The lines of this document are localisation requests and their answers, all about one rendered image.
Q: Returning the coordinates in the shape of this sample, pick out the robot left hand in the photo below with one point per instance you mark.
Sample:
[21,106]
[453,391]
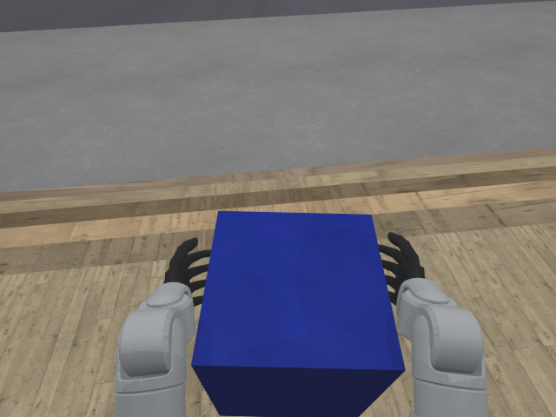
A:
[179,270]

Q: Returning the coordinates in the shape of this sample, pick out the robot left forearm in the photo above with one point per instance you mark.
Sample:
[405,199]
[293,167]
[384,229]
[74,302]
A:
[151,358]

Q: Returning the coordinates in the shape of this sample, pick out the robot right hand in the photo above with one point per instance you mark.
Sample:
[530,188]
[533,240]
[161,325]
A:
[408,266]

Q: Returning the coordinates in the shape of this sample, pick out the robot right forearm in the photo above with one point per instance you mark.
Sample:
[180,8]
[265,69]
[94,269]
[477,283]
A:
[448,356]

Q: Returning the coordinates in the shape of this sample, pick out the carton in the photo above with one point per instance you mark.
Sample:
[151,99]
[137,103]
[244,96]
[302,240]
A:
[296,318]

